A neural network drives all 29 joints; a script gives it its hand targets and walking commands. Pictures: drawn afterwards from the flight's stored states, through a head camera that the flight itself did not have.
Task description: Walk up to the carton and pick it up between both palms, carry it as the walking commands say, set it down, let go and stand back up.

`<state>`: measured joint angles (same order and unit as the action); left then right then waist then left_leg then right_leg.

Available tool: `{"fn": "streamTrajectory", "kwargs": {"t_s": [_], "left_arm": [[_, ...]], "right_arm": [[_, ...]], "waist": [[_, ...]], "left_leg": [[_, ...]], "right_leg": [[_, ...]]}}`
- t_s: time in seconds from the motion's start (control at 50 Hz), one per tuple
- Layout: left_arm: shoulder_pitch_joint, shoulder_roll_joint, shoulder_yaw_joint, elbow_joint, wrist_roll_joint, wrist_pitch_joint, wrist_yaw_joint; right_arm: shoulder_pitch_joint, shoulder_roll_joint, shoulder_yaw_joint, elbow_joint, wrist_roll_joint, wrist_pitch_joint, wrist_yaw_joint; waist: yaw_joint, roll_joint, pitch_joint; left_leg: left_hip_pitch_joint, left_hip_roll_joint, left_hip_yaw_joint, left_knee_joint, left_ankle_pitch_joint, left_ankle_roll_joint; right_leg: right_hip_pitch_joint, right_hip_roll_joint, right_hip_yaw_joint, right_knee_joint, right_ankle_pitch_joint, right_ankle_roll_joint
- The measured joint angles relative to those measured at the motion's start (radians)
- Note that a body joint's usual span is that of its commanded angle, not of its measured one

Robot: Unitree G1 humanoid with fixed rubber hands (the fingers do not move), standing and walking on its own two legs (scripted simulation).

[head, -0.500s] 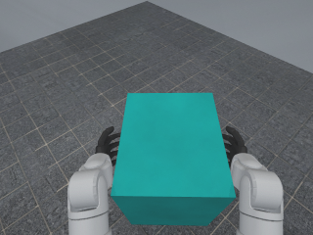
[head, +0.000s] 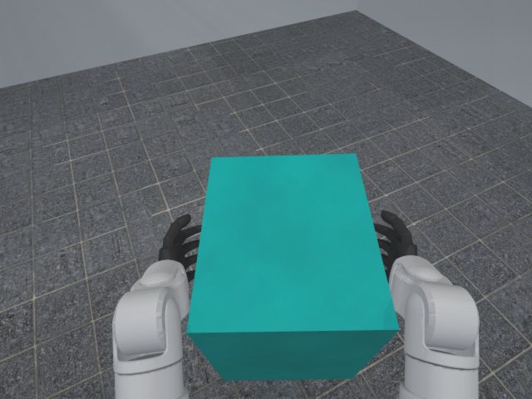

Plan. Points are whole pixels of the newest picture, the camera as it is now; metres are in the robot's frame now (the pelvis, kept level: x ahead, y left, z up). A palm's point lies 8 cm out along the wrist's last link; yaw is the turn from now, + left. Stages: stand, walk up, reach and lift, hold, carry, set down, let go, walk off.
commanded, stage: carry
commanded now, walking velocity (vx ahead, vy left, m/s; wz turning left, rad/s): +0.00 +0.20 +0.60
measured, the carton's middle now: (285, 274) +0.30 -0.01 +0.02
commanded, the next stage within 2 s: none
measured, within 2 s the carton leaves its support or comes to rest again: neither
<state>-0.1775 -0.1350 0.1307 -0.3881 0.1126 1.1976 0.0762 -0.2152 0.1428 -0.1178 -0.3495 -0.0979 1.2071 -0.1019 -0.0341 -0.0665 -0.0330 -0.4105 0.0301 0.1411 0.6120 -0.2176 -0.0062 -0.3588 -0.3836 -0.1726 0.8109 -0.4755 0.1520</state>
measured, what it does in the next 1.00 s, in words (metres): steps to the left, turning left: right foot, then left foot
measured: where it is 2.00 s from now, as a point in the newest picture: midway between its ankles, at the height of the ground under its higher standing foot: outside the picture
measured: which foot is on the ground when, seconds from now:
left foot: down 0.00-0.30, up 0.32-0.64, down 0.66-1.00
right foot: up 0.00-0.28, down 0.30-0.66, up 0.68-0.98, down 1.00-1.00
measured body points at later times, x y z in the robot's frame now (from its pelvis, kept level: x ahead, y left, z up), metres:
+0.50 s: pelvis -0.06 +0.11 +0.02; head -0.04 +0.08 +0.47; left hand +0.17 +0.33 +0.11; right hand +0.26 +0.03 +0.09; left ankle -0.09 +0.26 -0.63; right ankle +0.00 -0.02 -0.71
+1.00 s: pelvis -0.16 +0.25 +0.00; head -0.13 +0.25 +0.45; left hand -0.01 +0.54 +0.09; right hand +0.16 +0.28 +0.08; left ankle -0.13 +0.33 -0.71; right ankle -0.10 +0.18 -0.72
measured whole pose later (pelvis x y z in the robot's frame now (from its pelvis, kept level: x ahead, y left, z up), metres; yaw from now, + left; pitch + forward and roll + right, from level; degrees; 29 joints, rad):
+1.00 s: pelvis -0.16 +0.25 +0.00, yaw +34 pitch +4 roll +1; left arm -0.16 -0.13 0.11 -0.38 0.08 1.18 0.09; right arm -0.15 0.13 -0.09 -0.40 -0.12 1.20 -0.10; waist 0.01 0.02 -0.04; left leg -0.46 -0.14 0.03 0.58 -0.19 0.11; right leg -0.41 -0.06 -0.14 0.70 -0.38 0.02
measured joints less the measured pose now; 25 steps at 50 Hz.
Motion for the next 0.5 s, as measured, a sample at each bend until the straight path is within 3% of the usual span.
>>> {"fn": "streamTrajectory", "kwargs": {"t_s": [0.04, 0.12, 0.22, 0.3, 0.36, 0.42, 0.5], "left_arm": [[0.012, 0.001, 0.015, 0.02, 0.0, 0.0, -0.001], [0.024, 0.003, 0.008, 0.016, -0.011, -0.004, 0.012], [0.017, 0.001, -0.006, -0.01, -0.028, -0.014, 0.018], [0.014, 0.001, -0.011, 0.006, -0.029, -0.008, 0.009], [0.01, 0.0, -0.026, 0.056, -0.02, -0.006, 0.003], [0.024, 0.001, -0.023, 0.057, -0.017, -0.001, 0.0], [0.014, 0.0, -0.009, 0.028, -0.013, -0.001, -0.005]], "right_arm": [[-0.004, 0.001, 0.01, 0.047, -0.005, -0.009, 0.001], [0.009, -0.001, 0.016, 0.044, -0.007, -0.014, 0.006], [0.034, -0.006, 0.019, -0.024, -0.01, -0.017, 0.007], [0.049, -0.008, 0.021, -0.043, -0.022, 0.003, 0.007], [0.067, -0.011, 0.006, -0.029, -0.024, 0.017, 0.007], [0.063, -0.011, 0.011, -0.017, -0.022, 0.029, 0.003], [0.033, -0.007, 0.016, -0.024, -0.018, 0.027, -0.006]], "waist": [[0.019, 0.01, 0.007], [0.05, 0.026, 0.033], [0.059, 0.046, 0.037], [0.051, 0.084, 0.002], [0.033, 0.101, -0.009], [0.02, 0.094, 0.0], [0.008, 0.067, 0.012]], "left_leg": [[-0.032, 0.002, -0.015, 0.045, -0.039, 0.019], [-0.043, -0.022, -0.048, 0.011, -0.014, 0.042], [-0.054, -0.092, -0.076, -0.011, 0.024, 0.085], [-0.066, -0.144, -0.089, 0.0, 0.031, 0.103], [-0.159, -0.134, -0.075, 0.296, -0.181, 0.032], [-0.214, -0.069, -0.086, 0.557, -0.156, -0.014], [-0.17, 0.012, -0.096, 0.485, -0.167, -0.039]], "right_leg": [[-0.091, 0.073, 0.067, 0.205, -0.165, -0.007], [-0.191, 0.192, 0.064, 0.334, -0.098, -0.023], [-0.18, 0.274, 0.038, 0.183, -0.008, -0.066], [-0.049, 0.315, 0.017, -0.104, 0.089, -0.129], [-0.027, 0.274, -0.018, -0.129, 0.149, -0.179], [0.016, 0.225, -0.037, -0.19, 0.18, -0.156], [0.033, 0.142, -0.049, -0.227, 0.215, -0.11]]}}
